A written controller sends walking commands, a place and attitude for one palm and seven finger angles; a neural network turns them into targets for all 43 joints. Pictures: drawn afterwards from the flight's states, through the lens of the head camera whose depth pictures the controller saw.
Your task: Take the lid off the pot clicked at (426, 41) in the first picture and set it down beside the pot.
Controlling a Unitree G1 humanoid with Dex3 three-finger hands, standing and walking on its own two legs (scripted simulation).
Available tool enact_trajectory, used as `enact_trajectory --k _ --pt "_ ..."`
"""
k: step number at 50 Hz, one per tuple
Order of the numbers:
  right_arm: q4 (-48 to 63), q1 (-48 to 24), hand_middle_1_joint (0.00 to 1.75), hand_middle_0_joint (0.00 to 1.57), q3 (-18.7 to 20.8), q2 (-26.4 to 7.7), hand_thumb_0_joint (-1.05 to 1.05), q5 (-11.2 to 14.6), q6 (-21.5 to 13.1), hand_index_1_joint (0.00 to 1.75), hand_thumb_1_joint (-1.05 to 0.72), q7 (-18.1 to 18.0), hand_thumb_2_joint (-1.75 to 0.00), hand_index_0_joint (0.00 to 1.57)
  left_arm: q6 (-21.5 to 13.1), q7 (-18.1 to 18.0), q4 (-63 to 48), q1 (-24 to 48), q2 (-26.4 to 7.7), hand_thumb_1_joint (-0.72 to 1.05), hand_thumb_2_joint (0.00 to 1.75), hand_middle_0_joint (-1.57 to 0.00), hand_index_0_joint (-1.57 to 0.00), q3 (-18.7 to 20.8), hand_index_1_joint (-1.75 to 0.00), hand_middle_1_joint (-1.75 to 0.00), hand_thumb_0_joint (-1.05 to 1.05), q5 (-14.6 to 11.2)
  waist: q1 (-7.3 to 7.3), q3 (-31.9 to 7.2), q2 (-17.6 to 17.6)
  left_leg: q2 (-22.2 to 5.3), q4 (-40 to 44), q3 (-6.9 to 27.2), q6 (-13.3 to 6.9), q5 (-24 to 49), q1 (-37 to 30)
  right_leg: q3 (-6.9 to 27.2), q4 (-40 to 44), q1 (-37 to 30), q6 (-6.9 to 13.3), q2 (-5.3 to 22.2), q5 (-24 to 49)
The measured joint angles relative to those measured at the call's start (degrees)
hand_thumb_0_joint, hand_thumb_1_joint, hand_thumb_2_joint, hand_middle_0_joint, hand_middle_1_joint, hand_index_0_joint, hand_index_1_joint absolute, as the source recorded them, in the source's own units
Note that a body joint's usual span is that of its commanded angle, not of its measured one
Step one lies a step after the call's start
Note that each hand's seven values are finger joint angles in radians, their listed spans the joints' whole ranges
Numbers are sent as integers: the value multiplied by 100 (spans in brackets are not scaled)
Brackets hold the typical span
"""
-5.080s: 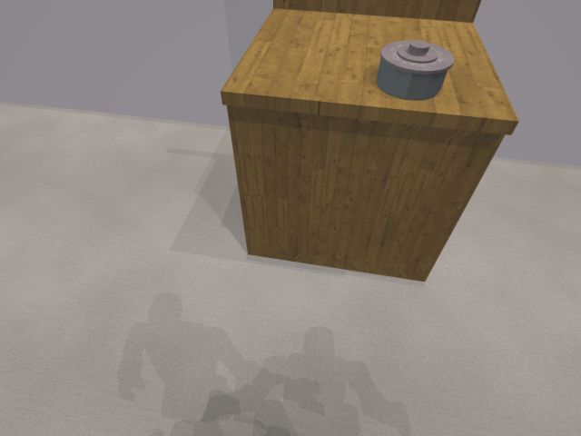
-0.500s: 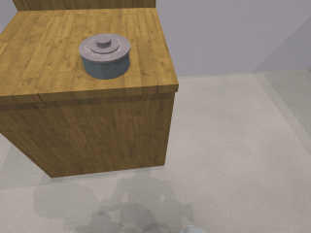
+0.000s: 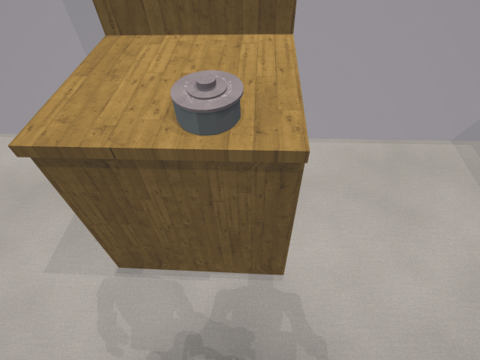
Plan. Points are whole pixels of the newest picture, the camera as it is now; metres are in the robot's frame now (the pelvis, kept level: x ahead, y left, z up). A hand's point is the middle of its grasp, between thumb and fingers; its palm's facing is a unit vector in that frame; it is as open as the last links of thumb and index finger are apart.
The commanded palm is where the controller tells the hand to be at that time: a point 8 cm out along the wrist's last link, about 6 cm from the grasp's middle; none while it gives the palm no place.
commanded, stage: take the last steps up to it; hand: left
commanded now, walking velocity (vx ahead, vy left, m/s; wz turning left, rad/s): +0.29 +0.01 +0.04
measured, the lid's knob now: (206, 81) +0.71 +0.14 +0.10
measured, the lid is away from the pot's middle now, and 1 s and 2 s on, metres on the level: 0.00 0.00 0.00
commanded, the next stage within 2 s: come to a stop and stand still in 0.48 s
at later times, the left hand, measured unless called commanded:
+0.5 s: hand (143, 334) +0.20 +0.23 -0.18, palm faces +0.02 -0.98 -0.18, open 7.4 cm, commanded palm none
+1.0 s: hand (155, 286) +0.29 +0.23 -0.16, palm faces +0.02 -0.96 -0.28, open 7.3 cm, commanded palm none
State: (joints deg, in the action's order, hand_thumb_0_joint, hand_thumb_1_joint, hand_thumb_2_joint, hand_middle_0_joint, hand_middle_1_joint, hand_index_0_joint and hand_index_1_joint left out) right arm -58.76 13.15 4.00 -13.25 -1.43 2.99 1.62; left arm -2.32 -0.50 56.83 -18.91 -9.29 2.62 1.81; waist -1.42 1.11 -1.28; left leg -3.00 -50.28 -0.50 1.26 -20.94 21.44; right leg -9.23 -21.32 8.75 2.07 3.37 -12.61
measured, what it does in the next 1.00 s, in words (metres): walks ahead: left foot, then right foot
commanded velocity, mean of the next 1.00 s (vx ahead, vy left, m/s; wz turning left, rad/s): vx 0.03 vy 0.02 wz -0.01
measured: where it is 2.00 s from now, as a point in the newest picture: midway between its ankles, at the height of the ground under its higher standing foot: outside the picture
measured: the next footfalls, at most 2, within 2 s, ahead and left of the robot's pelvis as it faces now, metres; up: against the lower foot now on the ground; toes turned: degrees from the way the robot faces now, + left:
left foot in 0.16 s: +0.06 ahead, +0.15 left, +0.00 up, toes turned +4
right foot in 0.60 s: +0.28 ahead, -0.02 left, +0.00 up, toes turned -3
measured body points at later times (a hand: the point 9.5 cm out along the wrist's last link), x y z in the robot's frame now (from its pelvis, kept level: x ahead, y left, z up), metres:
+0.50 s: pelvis +0.13 +0.05 -0.01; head +0.16 +0.05 +0.44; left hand +0.20 +0.28 -0.16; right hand +0.06 -0.17 -0.17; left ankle +0.02 +0.15 -0.75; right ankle +0.24 -0.07 -0.70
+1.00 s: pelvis +0.21 +0.03 -0.01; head +0.25 +0.01 +0.44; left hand +0.29 +0.28 -0.14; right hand +0.30 -0.21 -0.17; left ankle +0.20 +0.19 -0.69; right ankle +0.28 -0.06 -0.75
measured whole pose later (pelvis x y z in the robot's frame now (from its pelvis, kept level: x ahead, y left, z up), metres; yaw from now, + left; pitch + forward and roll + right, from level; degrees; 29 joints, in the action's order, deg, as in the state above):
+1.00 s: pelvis +0.21 +0.03 -0.01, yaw -2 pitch +0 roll +3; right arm -55.8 6.9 3.7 -11.8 -0.6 3.1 -0.3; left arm 0.7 -1.8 54.3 -10.5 -9.7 2.9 1.9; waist -1.7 4.2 -0.7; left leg -0.1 -55.1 1.0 3.1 -24.5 24.9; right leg -4.0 -27.7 20.6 3.0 2.6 -7.7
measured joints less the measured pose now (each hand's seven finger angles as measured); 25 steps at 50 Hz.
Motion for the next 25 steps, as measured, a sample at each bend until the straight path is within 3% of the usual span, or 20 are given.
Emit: enact_trajectory --k 4,7,8,11,15,20,25 --pt "49 -128 29 20 -52 74 1 21 -126 30 -91 13 -90 19 21 23 314 -355 -86 91 90 -21 -20 28 -30 -30 0 23 -161 -62 120 44 915 -189 -121 -108 -284 -6 53 -79 -104 71 -54" --pt "146 -165 29 20 -120 147 1 36 -304 30 -91 -14 -90 19 102 40 548 -610 -136 90 90 -20 -20 58 -30 -30 0 -4 -198 -113 166 106 1938 -362 -179 139 -757 1 -278 -27 -223 112 -317" --pt "204 -152 29 20 -137 144 1 30 -383 30 -91 -33 -90 19 142 54 600 -701 -125 90 90 -20 -20 59 -30 -30 0 -16 -173 -151 106 93 2230 -293 -250 131 -881 4 -612 112 -219 83 -583" --pt "225 -72 29 20 -204 343 0 11 -509 30 -91 -126 -89 19 302 83 775 -697 -186 91 90 -20 -20 75 -30 -30 1 -4 -80 -104 316 243 2089 -397 -315 285 -969 410 -2379 808 -108 125 -1262" --pt "84 338 29 20 -229 439 0 62 -606 30 -93 -269 -89 20 266 141 704 -453 -187 91 90 -20 -20 89 -30 -30 1 9 10 -112 373 378 2723 -429 -339 395 -1510 594 -3766 1709 -136 156 -713" --pt "-252 809 29 20 -304 503 0 98 -675 30 -93 -307 -89 20 196 132 397 114 -147 91 90 -20 -20 101 -30 -30 1 -20 60 -1 387 490 3313 -435 -369 439 -2082 646 -3882 2417 -258 215 -209" --pt "-475 1113 29 20 -321 565 0 59 -643 30 -91 -325 -89 20 208 141 123 701 -65 91 90 -20 -20 88 -30 -30 1 -51 249 161 277 479 3362 -435 -284 145 -2441 514 -2816 2469 -188 185 8"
